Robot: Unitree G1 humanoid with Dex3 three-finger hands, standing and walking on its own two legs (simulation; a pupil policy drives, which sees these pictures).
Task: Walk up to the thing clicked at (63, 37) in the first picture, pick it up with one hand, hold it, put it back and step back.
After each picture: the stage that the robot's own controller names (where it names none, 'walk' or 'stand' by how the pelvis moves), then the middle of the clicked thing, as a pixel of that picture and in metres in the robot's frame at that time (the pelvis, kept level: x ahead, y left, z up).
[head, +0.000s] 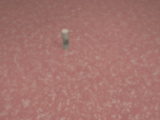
stand; (65, 39) +1.35 +0.20 -0.65
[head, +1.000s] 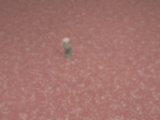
walk; (67, 48) +1.21 +0.25 -0.65
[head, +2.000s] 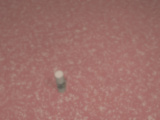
walk; (60, 82) +0.74 +0.23 -0.64
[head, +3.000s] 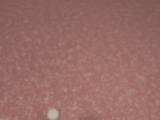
walk; out of the picture +0.44 +0.16 -0.63
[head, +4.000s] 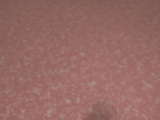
stand; out of the picture +0.33 +0.17 -0.65
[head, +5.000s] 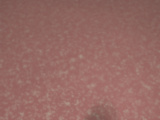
stand; out of the picture +0.33 +0.18 -0.66
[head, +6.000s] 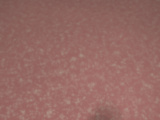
stand; out of the picture +0.34 +0.18 -0.66
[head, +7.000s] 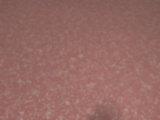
stand; out of the picture +0.33 +0.19 -0.66
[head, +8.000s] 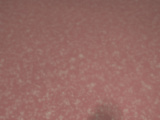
go down; out of the picture +0.33 +0.19 -0.66
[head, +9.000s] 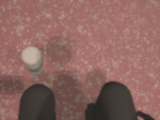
go down; (33, 63) +0.43 +0.17 -0.31
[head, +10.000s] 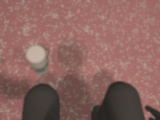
go down; (39, 62) +0.43 +0.16 -0.28
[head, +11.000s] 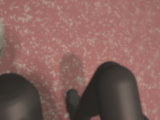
close in; out of the picture +0.43 +0.20 -0.17
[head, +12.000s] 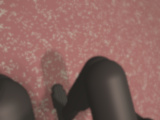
close; out of the picture +0.44 +0.23 -0.16
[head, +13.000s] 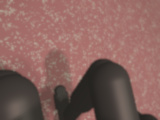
lift; out of the picture +0.39 +0.22 -0.17
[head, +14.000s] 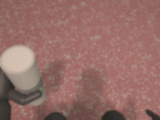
lift; (29, 81) +0.32 +0.17 +0.03
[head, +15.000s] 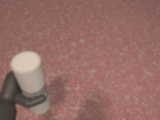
hold; (34, 87) +0.31 +0.16 +0.04
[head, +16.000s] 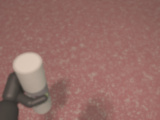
hold; (36, 87) +0.31 +0.16 +0.04
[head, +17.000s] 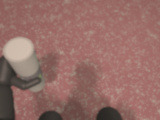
crouch; (29, 69) +0.37 +0.17 -0.02
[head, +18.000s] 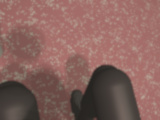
lower; out of the picture +0.47 +0.21 -0.12
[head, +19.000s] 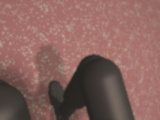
lower; out of the picture +0.45 +0.24 -0.17
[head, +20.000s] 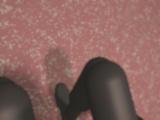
lower; out of the picture +0.43 +0.23 -0.17
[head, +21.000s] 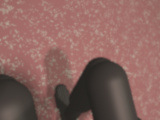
lower; out of the picture +0.43 +0.24 -0.16
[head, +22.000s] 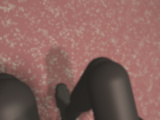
lower; out of the picture +0.43 +0.23 -0.17
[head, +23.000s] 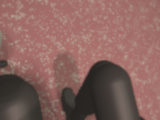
open; out of the picture +0.41 +0.20 -0.17
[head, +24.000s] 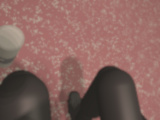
stand; (6, 50) +0.41 +0.19 -0.19
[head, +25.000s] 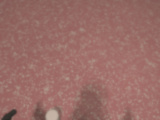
stand; out of the picture +0.34 +0.15 -0.55
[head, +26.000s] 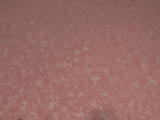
stand; out of the picture +0.35 +0.15 -0.60
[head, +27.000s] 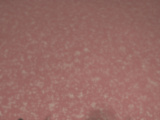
stand; out of the picture +0.34 +0.14 -0.60
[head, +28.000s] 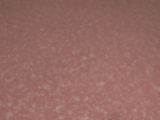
stand; out of the picture +0.37 +0.15 -0.65
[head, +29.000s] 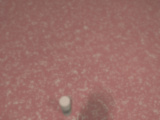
walk; (66, 106) +0.44 +0.12 -0.63
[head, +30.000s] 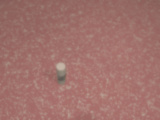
walk; (61, 74) +0.69 +0.12 -0.63
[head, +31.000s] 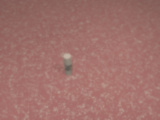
stand; (67, 65) +0.97 +0.19 -0.64
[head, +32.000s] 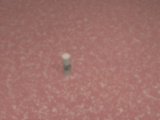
stand; (66, 64) +0.95 +0.16 -0.66
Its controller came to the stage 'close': yes
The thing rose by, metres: 0.70
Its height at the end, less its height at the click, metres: +0.00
